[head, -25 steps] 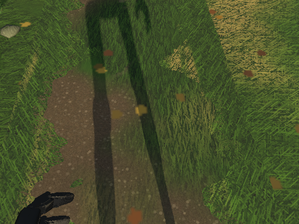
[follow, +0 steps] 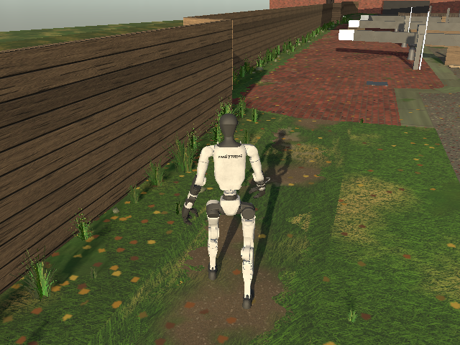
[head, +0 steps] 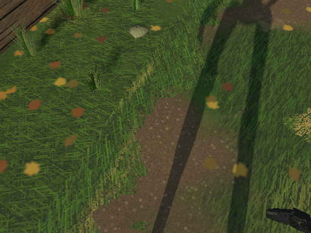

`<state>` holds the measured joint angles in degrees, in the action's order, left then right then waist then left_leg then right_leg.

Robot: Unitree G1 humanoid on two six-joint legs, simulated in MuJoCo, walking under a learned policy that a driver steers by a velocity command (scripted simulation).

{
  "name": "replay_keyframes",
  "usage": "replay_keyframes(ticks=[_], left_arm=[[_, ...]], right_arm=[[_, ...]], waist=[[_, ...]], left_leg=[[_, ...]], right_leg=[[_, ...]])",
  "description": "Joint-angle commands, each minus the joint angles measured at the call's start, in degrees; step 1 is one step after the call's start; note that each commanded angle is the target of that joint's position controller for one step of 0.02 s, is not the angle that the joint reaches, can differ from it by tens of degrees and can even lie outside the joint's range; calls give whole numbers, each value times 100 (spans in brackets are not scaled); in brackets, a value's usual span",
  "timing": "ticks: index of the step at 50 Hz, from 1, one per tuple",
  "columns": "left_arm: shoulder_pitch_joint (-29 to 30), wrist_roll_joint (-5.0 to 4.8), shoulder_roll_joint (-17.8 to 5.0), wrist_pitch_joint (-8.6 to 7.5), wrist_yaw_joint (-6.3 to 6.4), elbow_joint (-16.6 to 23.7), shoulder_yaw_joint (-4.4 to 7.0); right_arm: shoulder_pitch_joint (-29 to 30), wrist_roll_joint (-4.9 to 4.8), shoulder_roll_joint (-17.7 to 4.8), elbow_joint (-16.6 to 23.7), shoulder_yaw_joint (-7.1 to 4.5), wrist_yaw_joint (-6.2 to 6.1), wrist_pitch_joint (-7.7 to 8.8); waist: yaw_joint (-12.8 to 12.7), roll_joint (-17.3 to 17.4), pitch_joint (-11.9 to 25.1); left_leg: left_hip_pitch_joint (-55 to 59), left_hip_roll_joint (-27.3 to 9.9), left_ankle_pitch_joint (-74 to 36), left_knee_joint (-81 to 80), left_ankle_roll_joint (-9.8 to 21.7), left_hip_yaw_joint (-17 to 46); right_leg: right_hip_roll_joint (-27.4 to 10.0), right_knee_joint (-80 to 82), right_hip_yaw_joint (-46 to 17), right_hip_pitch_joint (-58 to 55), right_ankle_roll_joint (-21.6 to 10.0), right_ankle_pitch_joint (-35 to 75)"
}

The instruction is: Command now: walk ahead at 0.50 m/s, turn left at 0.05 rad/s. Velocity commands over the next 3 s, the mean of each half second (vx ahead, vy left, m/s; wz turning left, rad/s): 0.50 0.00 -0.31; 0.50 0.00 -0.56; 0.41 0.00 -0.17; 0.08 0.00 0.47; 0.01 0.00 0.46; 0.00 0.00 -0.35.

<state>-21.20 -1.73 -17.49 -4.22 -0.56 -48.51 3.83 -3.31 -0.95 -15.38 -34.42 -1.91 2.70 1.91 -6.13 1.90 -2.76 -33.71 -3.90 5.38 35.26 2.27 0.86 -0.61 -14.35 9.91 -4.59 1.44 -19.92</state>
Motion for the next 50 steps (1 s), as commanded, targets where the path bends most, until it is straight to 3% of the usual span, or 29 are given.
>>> replay_keyframes(ticks=[1, 2, 3, 4, 5, 6, 7, 8, 10, 13, 17, 21, 24, 27, 28, 29, 30, 31, 32, 33, 34, 35, 36, 39, 44, 47, 50], left_arm=[[190, -95, -1188, 49, 17, 149, 229], [165, -66, -1055, 47, 33, 123, 158], [128, 130, -650, 0, 28, 291, -15], [-553, 102, -46, -96, -16, 368, -190], [-73, -81, -780, -144, -23, 274, 1], [330, -171, -873, -148, -25, 463, 60], [513, -98, -759, -132, 13, 471, 44], [525, -7, -700, -82, 34, 455, 68], [190, -28, -469, 86, 39, 325, 58], [363, -11, -271, 233, 65, 403, 45], [913, 36, -156, 203, -27, 606, -1], [1694, 57, -64, 186, -183, 934, -79], [2012, 53, -133, 194, -281, 1182, -68], [1617, 47, -387, 242, -317, 1261, 76], [984, 27, -588, 262, -295, 1135, 201], [43, 17, -923, 288, -213, 896, 401], [-504, -5, -1530, 350, -79, 775, 579], [-170, 22, -1793, 242, -116, 1016, 552], [-158, 40, -1217, 145, -171, 1069, 391], [6, 64, -991, 72, -173, 1038, 324], [374, 48, -845, 40, -169, 1066, 279], [680, 69, -630, 30, -142, 1137, 215], [827, 137, -566, 27, -109, 1236, 179], [751, 115, -716, -1, -12, 1217, 218], [383, 59, -854, 83, 135, 1075, 253], [120, 25, -894, 130, 154, 962, 271], [74, 21, -825, 178, 184, 925, 267]], right_arm=[[-410, 50, -730, 328, -281, -9, 149], [-1313, 62, -1031, 45, -439, -71, 142], [-2349, 131, -1555, -126, -585, -189, 94], [-2238, 202, -1821, -66, -557, -210, 88], [-2165, 180, -1265, -42, -445, -193, 119], [-1868, 128, -1052, -130, -366, -188, 152], [-1533, 101, -849, -177, -307, -169, 191], [-1241, 117, -679, -196, -272, -147, 232], [-973, 173, -510, -256, -261, -137, 362], [-894, 201, -564, -459, -313, -183, 482], [-996, 201, -717, -662, -367, -280, 457], [-1320, 113, -946, -869, -447, -336, 359], [-1476, 13, -1061, -1007, -501, -344, 227], [-1347, -49, -1301, -995, -562, -389, 92], [-1263, -74, -1341, -971, -565, -401, 42], [-1216, -87, -1257, -942, -516, -415, 35], [-1440, 104, -769, -769, -361, -420, 100], [-1670, 133, -298, -508, -168, -361, 304], [-980, -67, -864, -419, -281, -279, 486], [-678, -184, -909, -298, -281, -245, 585], [-673, -71, -841, -359, -271, -291, 629], [-713, 75, -912, -423, -321, -325, 605], [-822, 113, -925, -450, -343, -309, 537], [-809, 189, -719, -428, -301, -308, 374], [257, 149, -441, -159, -166, -263, 377], [656, 61, -534, -41, -177, -182, 448], [587, 40, -754, -32, -259, -117, 526]], waist=[[856, -622, 268], [1308, -576, 846], [1654, 128, 1788], [1124, 1368, 2642], [1448, 636, 2358], [1310, 617, 1401], [1108, 332, 962], [912, 380, 662], [629, 445, 541], [520, 216, 189], [650, 122, -56], [954, -39, -339], [1001, -5, -401], [630, 265, 101], [253, 276, 464], [-247, 119, 954], [-213, -976, 1376], [304, -1697, 2143], [-95, -845, 2021], [4, -696, 1287], [298, -200, 836], [489, -240, 638], [638, -383, 588], [711, -354, 483], [315, -612, 236], [156, -680, 197], [268, -807, 227]], left_leg=[[1299, 410, 216, -623, 311, -391], [2767, 467, -135, -666, 450, -412], [4689, -800, -576, -359, 809, 945], [5814, -2112, 425, -1123, 1614, 3573], [5341, -1991, 884, -1508, 1463, 3541], [4658, -1782, 714, -1619, 1233, 2546], [3953, -1506, 383, -1783, 1077, 1936], [3382, -1297, 136, -1993, 986, 1460], [2762, -1144, -160, -2431, 951, 878], [2506, -1131, -703, -2753, 954, 197], [2716, -982, -864, -2867, 815, -562], [3174, -1167, -946, -2866, 758, -949], [3806, -1321, -1449, -2532, 649, -1120], [4080, -1294, -4039, -1377, 448, -1348], [3929, -1183, -4588, -446, 345, -1443], [3241, -933, -4129, 888, 124, -1553], [1375, -428, -970, 2877, -214, -1551], [-478, 764, 2926, 4480, -446, -308], [-1091, 432, 2663, 4639, -306, 540], [-1263, 201, 2163, 4307, -157, 467], [-1008, -62, 1741, 3757, -128, 450], [-634, -220, 1473, 3285, -164, 454], [-294, -290, 1281, 3118, -211, 479], [-90, -227, 927, 2431, -488, 299], [209, 154, -757, 278, -692, 201], [491, 327, -1052, -341, -646, 268], [650, 353, -585, -697, -457, 450]], right_leg=[[-1447, -763, -784, 233, -956, 4797], [-1168, -1829, -605, 801, -767, 4882], [-791, -3746, -493, 2208, -496, 2735], [188, -5497, -1093, 3939, -188, -1437], [-14, -6022, -1774, 4361, -192, -1375], [-273, -5997, -1597, 4753, -224, -903], [-512, -5726, -1495, 4625, -209, -408], [-654, -5476, -1484, 4407, -176, -34], [-767, -5365, -1525, 3845, -114, 451], [-777, -5013, -1617, 4086, -10, 886], [-701, -3680, -1519, 4282, -16, 2022], [-629, -2696, -1117, 4355, -180, 2281], [-536, -2332, -892, 4497, -395, 1801], [-9, -2299, -394, 3566, -724, 968], [257, -2191, -265, 2736, -887, 858], [471, -1817, -379, 1262, -1116, 1166], [-611, -1609, -2291, -456, -1622, 1108], [-1787, -582, -5665, -1664, -2702, -6], [-1795, -124, -5529, -1611, -2415, -152], [-1616, -127, -4685, -937, -2184, 177], [-1336, -162, -4020, -110, -1962, 793], [-1127, -117, -3535, 491, -1848, 1406], [-1004, -1, -3334, 889, -1831, 1772], [-818, 160, -2851, 1478, -1879, 2592], [-378, 82, -2413, 1878, -1470, 1916], [-511, -108, -2742, 1766, -1386, 1475], [-715, -605, -3267, 1280, -1279, 1343]])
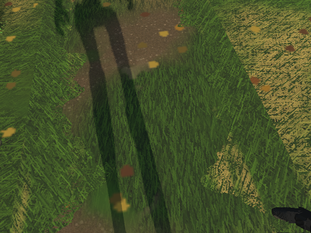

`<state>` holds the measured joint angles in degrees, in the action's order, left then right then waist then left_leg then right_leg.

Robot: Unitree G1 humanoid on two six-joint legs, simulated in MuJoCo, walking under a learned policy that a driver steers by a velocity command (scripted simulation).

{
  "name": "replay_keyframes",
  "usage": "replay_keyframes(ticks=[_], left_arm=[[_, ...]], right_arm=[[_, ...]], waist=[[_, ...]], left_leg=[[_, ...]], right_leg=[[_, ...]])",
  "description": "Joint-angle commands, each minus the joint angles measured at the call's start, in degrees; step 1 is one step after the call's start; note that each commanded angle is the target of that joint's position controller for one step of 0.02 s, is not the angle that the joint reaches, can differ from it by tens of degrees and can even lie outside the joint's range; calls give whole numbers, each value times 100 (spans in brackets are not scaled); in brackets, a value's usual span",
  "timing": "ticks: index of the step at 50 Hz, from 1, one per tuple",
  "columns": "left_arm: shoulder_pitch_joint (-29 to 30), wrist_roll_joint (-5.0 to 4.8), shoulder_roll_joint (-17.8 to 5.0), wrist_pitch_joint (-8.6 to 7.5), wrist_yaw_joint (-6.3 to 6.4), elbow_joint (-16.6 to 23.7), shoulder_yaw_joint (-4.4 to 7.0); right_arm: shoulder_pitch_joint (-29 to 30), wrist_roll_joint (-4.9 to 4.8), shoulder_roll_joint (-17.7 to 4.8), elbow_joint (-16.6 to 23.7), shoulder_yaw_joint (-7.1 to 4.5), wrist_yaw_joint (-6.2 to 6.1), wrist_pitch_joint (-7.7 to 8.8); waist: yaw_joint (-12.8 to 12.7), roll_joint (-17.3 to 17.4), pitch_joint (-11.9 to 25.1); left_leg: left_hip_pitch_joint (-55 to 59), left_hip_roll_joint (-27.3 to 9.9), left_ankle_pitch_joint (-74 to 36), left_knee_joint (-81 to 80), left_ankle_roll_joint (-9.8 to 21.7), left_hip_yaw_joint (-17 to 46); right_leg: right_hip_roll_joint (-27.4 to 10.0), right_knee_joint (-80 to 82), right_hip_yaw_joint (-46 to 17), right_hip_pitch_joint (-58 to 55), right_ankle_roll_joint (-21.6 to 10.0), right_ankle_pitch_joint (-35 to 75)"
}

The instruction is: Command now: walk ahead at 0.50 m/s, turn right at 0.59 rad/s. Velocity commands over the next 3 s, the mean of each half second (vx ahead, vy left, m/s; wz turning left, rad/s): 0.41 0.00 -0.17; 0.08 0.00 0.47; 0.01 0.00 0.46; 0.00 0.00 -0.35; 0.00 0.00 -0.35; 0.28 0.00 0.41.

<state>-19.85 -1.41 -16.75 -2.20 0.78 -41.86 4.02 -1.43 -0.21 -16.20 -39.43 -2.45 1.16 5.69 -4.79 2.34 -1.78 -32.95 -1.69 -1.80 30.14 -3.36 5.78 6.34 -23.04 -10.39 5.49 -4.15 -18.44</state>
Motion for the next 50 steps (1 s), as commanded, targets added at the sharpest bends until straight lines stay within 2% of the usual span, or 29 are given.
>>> replay_keyframes(ticks=[1, 3, 4, 5, 6, 7, 8, 9, 11, 13, 17, 21, 24, 25, 26, 27, 28, 29, 31, 33, 35, 38, 42, 45, 46, 47, 48, 49, 50], left_arm=[[-8, 1, -905, -7, 54, 271, 260], [103, 44, -641, 7, 36, 317, 173], [-29, 135, -279, -6, 13, 376, 33], [-896, -45, 46, -67, 11, 478, -66], [-894, -116, -525, -86, 32, 295, 7], [-237, -84, -832, -80, 26, 346, 88], [186, -4, -808, -80, 38, 439, 84], [480, 76, -735, -113, 23, 532, 85], [449, 54, -534, -129, -40, 552, 61], [473, 69, -343, -115, -70, 566, 3], [1070, 204, -56, -200, -76, 740, -139], [1569, 155, -211, -232, -134, 798, -88], [1316, 190, -468, -263, -118, 738, 39], [1067, 243, -631, -274, -77, 664, 105], [620, 345, -1007, -264, 3, 665, 193], [465, 419, -1183, -139, 50, 725, 210], [361, 302, -880, -26, 11, 703, 159], [601, 218, -661, 26, -7, 709, 100], [1240, 186, -433, 73, -7, 703, 16], [1617, 293, -525, 77, -7, 642, 52], [1712, 312, -531, 55, 30, 566, 78], [1765, 258, -639, 70, 94, 459, 128], [1669, 160, -886, 149, 83, 296, 209], [1614, 14, -850, 220, 79, 141, 218], [1317, 43, -635, 253, 61, 0, 179], [1131, 315, -305, 269, 20, 150, 85], [1866, 291, -558, 258, 89, 366, 162], [1955, 174, -692, 274, 126, 364, 218], [1750, 141, -698, 298, 166, 265, 251]], right_arm=[[236, -42, -739, 435, -239, 39, 175], [-714, 15, -933, 191, -367, -7, 233], [-1519, 121, -1193, 109, -426, -44, 248], [-2035, 177, -1670, -150, -549, -4, 176], [-1993, 2, -1136, -145, -444, 48, 162], [-1727, -27, -772, -96, -342, 33, 132], [-1449, 33, -674, -62, -289, 25, 89], [-1301, 61, -572, -105, -249, 18, 62], [-1256, 96, -450, -178, -188, -6, 81], [-1353, 16, -530, -284, -200, -13, 103], [-1372, -32, -866, -443, -256, -73, -19], [-1797, -123, -964, -669, -278, -140, -198], [-1578, -173, -1009, -597, -300, -210, -292], [-1577, -158, -882, -557, -268, -217, -289], [-1560, -36, -588, -385, -172, -212, -254], [-2429, 17, -127, -425, -27, -210, -248], [-2694, -85, -574, -524, -111, -213, -314], [-2381, -153, -855, -497, -224, -242, -418], [-1995, -113, -850, -442, -297, -348, -671], [-2019, -81, -664, -357, -292, -394, -866], [-1933, -56, -527, -238, -279, -383, -910], [-1544, -23, -436, -10, -224, -284, -903], [-1320, -37, -626, 193, -260, -132, -927], [-1616, -4, -722, 117, -347, -78, -931], [-1746, 24, -961, 110, -430, -118, -924], [-1688, 13, -1661, 299, -567, -245, -920], [-1673, 232, -1706, 449, -537, -186, -801], [-1478, 274, -1540, 449, -491, -153, -675], [-1141, 159, -1398, 479, -469, -169, -601]], waist=[[236, -949, 148], [728, -935, 603], [1006, -340, 1416], [629, 1648, 1964], [767, 1187, 1617], [921, 607, 881], [860, 196, 522], [800, 108, 210], [601, 356, 185], [560, 377, 194], [596, 246, 186], [755, 343, 359], [432, 383, 490], [316, 272, 642], [178, -288, 1218], [411, -1622, 1943], [304, -1601, 2316], [320, -1221, 1770], [494, -967, 1032], [700, -1121, 677], [722, -1130, 630], [622, -1037, 725], [564, -1022, 759], [763, -808, 717], [736, -157, 541], [443, 1742, 406], [903, 1435, 448], [800, 899, 403], [589, 653, 362]], left_leg=[[760, 134, 407, -216, 200, -56], [2087, 49, 458, -505, 511, -183], [3504, -853, 856, -417, 869, 703], [5159, -2010, 2194, -1054, 1865, 3488], [5036, -2106, 3576, -1405, 1872, 4166], [4392, -1851, 3444, -1466, 1641, 3282], [3766, -1599, 2758, -1493, 1502, 2538], [3258, -1386, 2069, -1593, 1498, 2033], [2818, -1105, 1278, -1799, 1461, 1413], [2702, -1082, 808, -1966, 1586, 1079], [2324, -842, -1895, -1770, 1572, 295], [2490, -732, -1866, -1340, 1328, 270], [2456, -690, -1247, -690, 1042, 608], [2239, -447, -999, -246, 852, 551], [1579, -67, 260, 821, 597, 357], [289, 518, 3903, 2471, 245, -104], [28, 360, 4450, 3401, 111, 53], [-321, 183, 4093, 3844, 13, -11], [-382, -90, 3420, 3877, -163, -130], [256, -114, 2922, 3700, -255, -327], [504, -145, 2639, 3268, -234, -441], [848, -266, 2236, 2352, -95, -510], [1274, -228, 2129, 1521, 144, -708], [2119, 56, 1432, 190, 525, -922], [2499, -161, 735, -529, 788, -350], [3082, -1672, -972, -936, 1553, 1781], [2437, -2032, -665, -1294, 2303, 2457], [2333, -1742, -229, -1349, 2137, 1997], [2321, -1445, 79, -1285, 1805, 1624]], right_leg=[[-1451, 90, -1373, 200, -671, 1295], [-1111, -822, -1160, 331, -417, 1790], [-765, -2355, -697, 911, -212, 1095], [86, -4196, 10, 2941, 209, -1341], [-311, -4956, -174, 3712, 275, -1411], [-500, -5127, -117, 3889, 288, -885], [-680, -5030, 103, 3757, 297, -514], [-817, -4712, 142, 3694, 297, -250], [-1031, -4214, 278, 3268, 286, 7], [-1109, -3735, 482, 3219, 344, 52], [-952, -2072, 859, 2558, 585, 835], [-565, -1031, 827, 1940, 612, 1848], [-530, -236, 710, 1150, 380, 2188], [-693, 61, 690, 515, 218, 2733], [-1603, -241, 24, -651, -125, 4522], [-3113, -602, -1237, -1966, -1046, 6285], [-3291, -436, -1645, -1776, -1356, 5436], [-2948, -193, -1280, -1330, -1208, 4314], [-2477, 250, -578, -264, -935, 2838], [-2207, 672, 40, 813, -894, 2270], [-2175, 812, 403, 1040, -946, 2093], [-2283, 823, 698, 976, -980, 2058], [-2511, 667, 802, 743, -896, 1905], [-2280, -36, 1182, 952, -357, 1212], [-1919, -870, 1592, 1432, 115, 485], [-983, -2711, 2184, 2932, 819, -1551], [-576, -3769, 1138, 3343, 820, -2052], [-695, -4186, 818, 3376, 712, -1586], [-767, -4181, 717, 3411, 649, -1040]])
Over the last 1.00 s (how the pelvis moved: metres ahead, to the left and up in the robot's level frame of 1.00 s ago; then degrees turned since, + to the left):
0.54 -0.10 0.01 -31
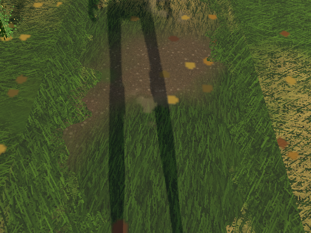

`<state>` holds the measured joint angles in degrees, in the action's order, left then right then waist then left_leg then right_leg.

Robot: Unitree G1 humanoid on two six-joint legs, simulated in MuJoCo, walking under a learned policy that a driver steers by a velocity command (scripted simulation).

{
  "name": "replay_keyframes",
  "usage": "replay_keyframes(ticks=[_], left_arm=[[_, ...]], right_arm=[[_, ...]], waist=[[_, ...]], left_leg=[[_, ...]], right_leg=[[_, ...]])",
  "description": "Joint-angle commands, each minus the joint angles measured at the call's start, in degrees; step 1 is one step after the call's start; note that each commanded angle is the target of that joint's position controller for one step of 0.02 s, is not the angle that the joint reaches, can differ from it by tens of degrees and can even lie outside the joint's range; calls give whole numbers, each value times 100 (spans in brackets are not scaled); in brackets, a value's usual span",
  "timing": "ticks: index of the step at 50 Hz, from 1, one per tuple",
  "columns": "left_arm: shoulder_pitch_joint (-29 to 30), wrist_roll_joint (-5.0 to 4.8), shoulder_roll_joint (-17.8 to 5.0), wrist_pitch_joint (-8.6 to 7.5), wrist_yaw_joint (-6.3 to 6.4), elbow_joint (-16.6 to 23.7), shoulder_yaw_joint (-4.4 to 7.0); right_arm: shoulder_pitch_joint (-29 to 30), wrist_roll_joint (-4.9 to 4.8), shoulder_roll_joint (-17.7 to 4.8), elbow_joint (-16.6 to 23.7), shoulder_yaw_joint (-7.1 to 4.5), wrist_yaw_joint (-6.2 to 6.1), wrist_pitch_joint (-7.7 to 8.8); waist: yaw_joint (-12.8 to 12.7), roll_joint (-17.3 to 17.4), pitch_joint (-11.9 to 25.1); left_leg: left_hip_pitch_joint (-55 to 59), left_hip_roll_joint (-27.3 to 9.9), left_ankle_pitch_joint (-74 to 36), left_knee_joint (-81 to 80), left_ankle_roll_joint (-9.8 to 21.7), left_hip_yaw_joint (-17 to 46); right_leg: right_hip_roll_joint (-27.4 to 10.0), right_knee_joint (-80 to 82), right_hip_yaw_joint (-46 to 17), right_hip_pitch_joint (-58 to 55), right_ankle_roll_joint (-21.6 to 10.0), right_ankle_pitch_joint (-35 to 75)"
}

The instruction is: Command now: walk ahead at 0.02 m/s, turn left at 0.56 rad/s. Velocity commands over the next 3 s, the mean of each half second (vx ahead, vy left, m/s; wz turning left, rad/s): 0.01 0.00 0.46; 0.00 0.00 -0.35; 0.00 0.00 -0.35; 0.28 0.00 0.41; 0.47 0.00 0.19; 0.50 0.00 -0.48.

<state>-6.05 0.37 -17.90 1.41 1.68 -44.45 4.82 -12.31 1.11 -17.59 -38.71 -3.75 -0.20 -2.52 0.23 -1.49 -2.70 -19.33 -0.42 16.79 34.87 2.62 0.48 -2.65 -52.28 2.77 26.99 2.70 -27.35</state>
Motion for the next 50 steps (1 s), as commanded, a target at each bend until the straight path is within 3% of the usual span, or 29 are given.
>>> replay_keyframes(ticks=[1, 2, 4, 9, 15, 17, 19, 20, 21, 22, 23, 24, 26, 27, 29, 31, 34, 36, 38, 39, 40, 41, 42, 43, 44, 46, 48, 50], left_arm=[[219, 8, -601, -41, 126, 380, 199], [130, 48, -608, -39, 145, 342, 215], [40, -2, -526, -81, 116, 329, 208], [308, -48, -353, -146, 57, 412, 116], [222, -112, -465, -256, -83, 412, 118], [30, -123, -500, -305, -137, 371, 126], [-345, -70, -463, -347, -200, 231, 107], [-321, 35, -605, -348, -199, 267, 108], [58, 139, -939, -315, -178, 380, 116], [213, 273, -440, -338, -197, 404, -54], [457, 228, -219, -383, -227, 459, -154], [525, 139, -238, -391, -237, 405, -162], [500, -56, -521, -352, -200, 349, -109], [375, -87, -661, -306, -176, 318, -85], [112, -86, -874, -270, -165, 315, -20], [-30, -107, -896, -275, -202, 382, -1], [204, -194, -853, -190, -148, 496, 28], [193, -194, -806, -103, -110, 582, 43], [152, -200, -683, -56, -101, 661, 32], [99, -194, -591, -40, -114, 684, 13], [1, -168, -562, -38, -141, 698, 23], [55, -152, -762, -31, -161, 729, 110], [-13, -172, -830, 4, -176, 715, 172], [-119, -198, -693, 62, -188, 687, 143], [-60, -188, -537, 101, -199, 706, 82], [51, -171, -366, 119, -274, 825, -7], [24, -207, -469, 123, -362, 941, 18], [-368, -190, -556, 147, -390, 874, 95]], right_arm=[[171, -84, -1044, 457, -278, -57, 230], [308, -130, -960, 495, -232, -96, 223], [244, -106, -848, 537, -180, -152, 201], [44, -146, -991, 572, -252, -235, 137], [201, -158, -1071, 688, -307, -154, 47], [323, -193, -1036, 721, -299, -141, 19], [424, -236, -829, 716, -212, -170, -9], [145, -162, -564, 643, -124, -177, 6], [-285, -31, -291, 607, -40, -158, 57], [-55, 45, -496, 621, -83, -175, 102], [-9, 65, -693, 539, -134, -184, 115], [52, 72, -622, 463, -132, -181, 125], [217, 78, -417, 365, -94, -174, 160], [274, 45, -367, 325, -83, -161, 195], [311, -22, -561, 315, -141, -183, 214], [197, -63, -749, 275, -207, -237, 191], [67, -30, -560, 225, -229, -224, 205], [17, -43, -560, 209, -267, -209, 236], [-108, -32, -712, 196, -330, -206, 235], [-189, 3, -843, 194, -361, -213, 232], [-57, 37, -890, 257, -358, -244, 250], [-4, 58, -808, 348, -310, -280, 284], [152, 28, -755, 389, -272, -309, 310], [403, -49, -777, 395, -278, -315, 321], [477, -94, -865, 367, -309, -311, 321], [474, -96, -981, 315, -350, -301, 250], [342, -131, -1015, 276, -373, -279, 191], [355, -249, -1002, 243, -364, -244, 177]], waist=[[6, 858, 520], [-66, 911, 572], [-95, 906, 780], [93, 953, 765], [126, 1102, 728], [48, 1114, 827], [-151, 990, 968], [-18, 561, 1039], [470, -757, 923], [312, -1125, 721], [302, -884, 589], [303, -813, 555], [201, -765, 414], [183, -703, 399], [68, -621, 461], [-48, -442, 568], [76, -379, 557], [56, -69, 560], [39, 537, 529], [61, 1024, 477], [34, 1543, 502], [104, 1394, 471], [-5, 939, 418], [-140, 713, 311], [-97, 744, 241], [14, 951, 315], [91, 1142, 537], [-90, 1032, 687]], left_leg=[[1014, -1394, -1660, -1695, 974, 1959], [934, -1277, -1919, -1650, 915, 1812], [1043, -1135, -2246, -1585, 934, 1717], [1382, -1026, -1792, -1468, 968, 2017], [1022, -941, -1854, -1340, 1054, 2721], [1150, -899, -2161, -1169, 985, 2875], [969, -671, -2064, -832, 650, 2570], [589, -376, -1184, -498, 320, 2240], [8, 439, 478, 139, -36, 1364], [-30, 420, 1528, 455, -339, 1159], [149, 169, 1453, 712, -521, 1082], [170, 98, 1105, 468, -612, 952], [388, 27, 110, -464, -701, 796], [692, 108, -381, -846, -696, 661], [926, 119, -797, -874, -630, 534], [1073, 53, -832, -503, -483, 417], [927, 124, -549, -506, -384, 309], [1068, -3, -745, -609, -277, 357], [1285, -505, -921, -1021, 70, 833], [1461, -1116, -1317, -1335, 461, 1427], [1476, -1907, -2027, -1538, 975, 2044], [1366, -2389, -2709, -1609, 1353, 2309], [1228, -2348, -2896, -1555, 1342, 2044], [1153, -2053, -2715, -1505, 1083, 1536], [1145, -1814, -2639, -1501, 903, 1135], [999, -1500, -2749, -1412, 766, 512], [1095, -1496, -2736, -1235, 722, 269], [1013, -1502, -2343, -782, 535, 64]], right_leg=[[86, -1224, -649, 1236, -17, 181], [125, -1311, -638, 1078, 36, 451], [238, -1319, -652, 880, 111, 744], [341, 185, -780, 691, 252, 908], [528, 1320, -835, -232, 168, 600], [518, 1858, -810, -527, 83, 726], [341, 3119, -648, -1408, -106, 1964], [-262, 3364, -1170, -1973, -320, 2567], [-1117, 3410, -2258, -2162, -884, 3627], [-1585, 3571, -2876, -1549, -1639, 3551], [-1438, 3620, -2735, -1395, -1692, 3176], [-1112, 3560, -2472, -1484, -1471, 2818], [-703, 3319, -2173, -1616, -1113, 2707], [-530, 3222, -2078, -1532, -1002, 2886], [-404, 3121, -2170, -1527, -928, 2869], [-279, 3031, -2237, -1298, -922, 2715], [-191, 2772, -2291, -1124, -974, 2557], [-7, 2500, -2189, -854, -881, 2510], [371, 1846, -1665, -345, -600, 2003], [628, 1255, -1241, 97, -407, 1447], [666, 338, -839, 375, -260, 24], [444, -859, -764, 627, -135, -852], [272, -1411, -837, 660, -62, -818], [111, -1200, -803, 636, -14, -512], [27, -843, -650, 587, 35, -173], [5, -117, -301, 34, 74, 157], [103, 639, -61, -450, 16, 354], [328, 1759, 241, -1104, -158, 1178]])
Over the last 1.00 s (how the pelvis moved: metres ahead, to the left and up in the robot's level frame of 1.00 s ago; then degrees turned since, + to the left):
0.30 0.03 -0.01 14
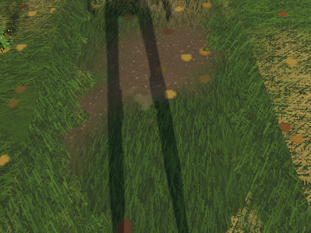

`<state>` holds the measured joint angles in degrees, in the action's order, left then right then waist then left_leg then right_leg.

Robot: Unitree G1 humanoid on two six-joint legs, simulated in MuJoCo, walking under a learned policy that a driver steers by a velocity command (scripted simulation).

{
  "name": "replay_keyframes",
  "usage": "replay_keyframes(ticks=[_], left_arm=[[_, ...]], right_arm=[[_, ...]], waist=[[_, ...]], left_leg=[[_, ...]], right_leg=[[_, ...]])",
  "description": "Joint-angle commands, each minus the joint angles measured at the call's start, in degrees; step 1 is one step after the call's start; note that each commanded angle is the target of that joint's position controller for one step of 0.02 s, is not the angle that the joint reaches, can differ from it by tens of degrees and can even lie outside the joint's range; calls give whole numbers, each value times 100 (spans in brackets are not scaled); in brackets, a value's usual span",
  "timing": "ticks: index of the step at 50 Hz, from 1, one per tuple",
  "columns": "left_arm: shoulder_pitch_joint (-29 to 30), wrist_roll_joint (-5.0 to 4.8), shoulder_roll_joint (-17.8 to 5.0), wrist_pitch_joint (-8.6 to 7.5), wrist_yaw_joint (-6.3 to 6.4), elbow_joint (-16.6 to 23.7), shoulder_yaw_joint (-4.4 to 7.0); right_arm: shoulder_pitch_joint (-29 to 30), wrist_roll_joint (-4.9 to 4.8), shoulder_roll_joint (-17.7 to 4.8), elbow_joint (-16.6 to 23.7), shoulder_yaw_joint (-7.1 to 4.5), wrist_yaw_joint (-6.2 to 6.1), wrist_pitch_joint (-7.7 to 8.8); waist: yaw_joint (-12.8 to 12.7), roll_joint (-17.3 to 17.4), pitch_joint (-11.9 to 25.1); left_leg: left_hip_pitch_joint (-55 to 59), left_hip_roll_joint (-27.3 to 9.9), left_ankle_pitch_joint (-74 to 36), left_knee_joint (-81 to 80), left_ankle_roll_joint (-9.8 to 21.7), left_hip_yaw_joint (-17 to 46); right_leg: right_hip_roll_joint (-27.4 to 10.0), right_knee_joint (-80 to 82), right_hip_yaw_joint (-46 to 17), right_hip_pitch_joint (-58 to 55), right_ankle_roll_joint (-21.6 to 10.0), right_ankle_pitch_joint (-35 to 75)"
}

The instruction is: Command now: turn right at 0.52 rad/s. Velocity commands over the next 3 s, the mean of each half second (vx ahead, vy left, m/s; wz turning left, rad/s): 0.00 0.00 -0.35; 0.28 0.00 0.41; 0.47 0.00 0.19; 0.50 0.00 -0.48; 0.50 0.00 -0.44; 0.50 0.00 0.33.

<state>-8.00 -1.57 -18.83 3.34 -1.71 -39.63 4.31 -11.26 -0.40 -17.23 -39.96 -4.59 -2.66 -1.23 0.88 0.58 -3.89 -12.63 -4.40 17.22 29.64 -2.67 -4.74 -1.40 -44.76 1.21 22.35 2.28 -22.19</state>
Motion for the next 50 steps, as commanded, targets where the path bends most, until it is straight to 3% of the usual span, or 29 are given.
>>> replay_keyframes(ticks=[1, 2, 3, 4, 5, 6, 7, 8, 10, 14, 20, 22, 23, 24, 25, 26, 28, 29, 31, 33, 34, 35, 36, 37, 39, 42, 45, 48, 50], left_arm=[[-455, 35, -556, -33, -1, 304, 213], [-641, 34, -1004, -44, 83, 336, 348], [-615, 174, -1747, -119, 127, 584, 453], [-797, 370, -1468, -268, 62, 605, 369], [-568, 347, -1298, -372, 59, 585, 299], [-298, 207, -1125, -399, 105, 576, 272], [-62, 97, -951, -371, 161, 604, 209], [43, 83, -887, -336, 213, 631, 164], [-8, 126, -819, -291, 288, 655, 135], [-135, 110, -789, -248, 370, 635, 132], [-58, 290, -326, -255, 256, 430, -104], [62, 280, -315, -278, 210, 330, -148], [-97, 271, -313, -312, 198, 233, -157], [-247, 314, -381, -363, 205, 195, -139], [-520, 365, -536, -409, 206, 185, -76], [-378, 342, -478, -417, 244, 215, -71], [8, 313, -377, -373, 316, 327, -60], [16, 263, -313, -343, 315, 361, -50], [-54, 189, -233, -427, 260, 420, -24], [-497, 155, -329, -606, 207, 337, 47], [-987, 150, -534, -680, 193, 196, 118], [-1250, 148, -915, -729, 158, 54, 230], [-1262, 210, -784, -781, 175, 38, 197], [-1192, 172, -635, -817, 210, 41, 159], [-1014, 123, -474, -817, 240, 24, 114], [-923, 170, -569, -797, 231, -28, 126], [-969, 90, -826, -768, 207, -156, 173], [-1111, -5, -1076, -737, 165, -273, 238], [-1009, -50, -1161, -708, 179, -290, 257]], right_arm=[[46, -118, -891, 282, -239, 30, 73], [-275, 32, -633, 219, -170, 75, 99], [80, 290, -306, 642, -22, 69, 117], [520, 134, -626, 693, -106, 14, 137], [549, 8, -738, 664, -151, -10, 114], [444, 36, -779, 549, -188, -53, 88], [429, 87, -821, 484, -216, -100, 65], [378, 110, -806, 460, -225, -96, 62], [249, 86, -649, 417, -195, -37, 91], [389, 55, -473, 411, -106, 5, 112], [377, 13, -334, 307, 23, 152, 144], [232, 1, -309, 238, 46, 194, 186], [261, 49, -390, 254, 51, 200, 206], [287, 99, -671, 336, 13, 177, 223], [336, 81, -1101, 419, -71, 153, 218], [330, 10, -1150, 346, -128, 184, 209], [196, -9, -733, 304, -23, 188, 209], [77, -24, -694, 290, -8, 182, 214], [-55, -39, -714, 333, -12, 161, 249], [299, -87, -613, 570, 11, 132, 279], [568, -112, -396, 770, 65, 118, 307], [764, -158, -267, 978, 112, 138, 340], [812, -139, -500, 1038, 43, 132, 361], [599, -167, -522, 1012, 20, 164, 380], [461, -175, -419, 945, 48, 262, 404], [740, -110, -237, 1051, 142, 437, 410], [967, -126, -58, 1188, 253, 559, 409], [983, -149, -304, 1290, 179, 595, 360], [350, -105, -602, 1165, -4, 570, 309]], waist=[[-216, 574, 865], [-160, -553, 825], [-124, -2069, 850], [-567, -1228, 1299], [-377, -902, 971], [-223, -624, 761], [-149, -570, 643], [-74, -649, 652], [-31, -680, 834], [-129, -672, 875], [-297, -853, 726], [-121, -730, 559], [-97, -565, 474], [-189, -305, 519], [-475, 248, 559], [-423, 667, 576], [-279, 810, 664], [-273, 886, 484], [-313, 828, 90], [-598, 462, 26], [-767, -93, 104], [-773, -839, 2], [-727, -634, -171], [-570, -510, -176], [-482, -504, -133], [-563, -445, -52], [-633, -532, 17], [-527, -671, 63], [1, -612, 464]], left_leg=[[29, -937, -1818, 252, 807, 347], [-989, -508, -406, 1501, 292, -170], [-2627, 411, 2337, 3017, -198, -11], [-2598, 435, 2446, 3969, -167, 899], [-2649, 334, 1963, 4143, -76, 1008], [-2664, 224, 1422, 3961, -47, 1021], [-2624, 157, 1014, 3726, -75, 1057], [-2330, 217, 714, 3685, -124, 1025], [-2083, 371, 364, 3585, -200, 968], [-2033, 409, 153, 2474, -299, 991], [-511, 163, 149, 963, -207, 749], [55, 250, -425, -75, -67, 630], [280, 234, -1005, -616, 27, 707], [445, -54, -1936, -554, 146, 1091], [404, -331, -2712, -275, 387, 1407], [-13, -312, -2065, -373, 649, 1574], [-384, -289, -129, -757, 820, 1942], [-606, -266, 986, -872, 904, 2118], [-1045, -266, 2367, -1025, 984, 2435], [-1888, 85, 2139, -453, 776, 2128], [-2627, 470, 1656, 550, 537, 1552], [-3318, 590, 1189, 1751, 413, 1094], [-3763, 275, 1405, 2754, 391, 1283], [-3970, 140, 1216, 3216, 400, 1396], [-4086, -97, 602, 3279, 359, 1323], [-3358, -159, -184, 2545, 195, 793], [-2416, -49, -662, 1486, 176, 394], [-1744, 189, -671, 977, 409, 101], [-619, 592, -724, 514, 727, -165]], right_leg=[[370, 1582, 329, -1228, -277, 1096], [-228, 2035, -801, -2070, -612, 2766], [-1907, 2321, -3403, -2355, -1873, 4486], [-2115, 2542, -3674, -2087, -2456, 3910], [-1822, 2572, -3136, -1821, -2212, 3283], [-1468, 2560, -2721, -1675, -1846, 2611], [-1265, 2549, -2489, -1547, -1608, 2375], [-1071, 2565, -2285, -1298, -1523, 2520], [-910, 2561, -2130, -1293, -1530, 2679], [-859, 2521, -2178, -1602, -1526, 2277], [-808, 2561, -1935, -887, -1521, 1577], [-726, 2471, -1835, -694, -1372, 1339], [-610, 2424, -1765, -662, -1165, 1283], [-417, 2204, -1632, -662, -908, 1131], [-32, 1931, -1282, -631, -710, 863], [303, 1754, -744, -830, -491, 815], [468, 1341, -332, -1040, -367, 0], [497, 1248, -276, -912, -427, -551], [368, 1339, -374, -771, -579, -954], [-93, 1970, -976, -1564, -831, -1141], [-696, 2571, -1911, -2271, -1132, -1653], [-1766, 3351, -3383, -2608, -1660, -2019], [-2175, 3431, -3780, -2534, -1996, -1641], [-2202, 3381, -3582, -2568, -2035, -1289], [-1807, 3448, -2518, -2760, -1685, -352], [-1285, 3560, -993, -2359, -1353, 1307], [-1089, 3475, -166, -1940, -1178, 1748], [-1316, 3232, 67, -1926, -1052, 2330], [-1257, 2080, 560, -1876, -803, 4228]])
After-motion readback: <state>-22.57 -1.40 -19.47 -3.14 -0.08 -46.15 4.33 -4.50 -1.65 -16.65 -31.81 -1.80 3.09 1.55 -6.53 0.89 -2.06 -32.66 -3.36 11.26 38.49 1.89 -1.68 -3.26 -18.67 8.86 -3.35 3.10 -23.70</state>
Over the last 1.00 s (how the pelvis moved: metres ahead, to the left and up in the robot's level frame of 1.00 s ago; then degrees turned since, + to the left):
0.00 -0.04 0.00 -2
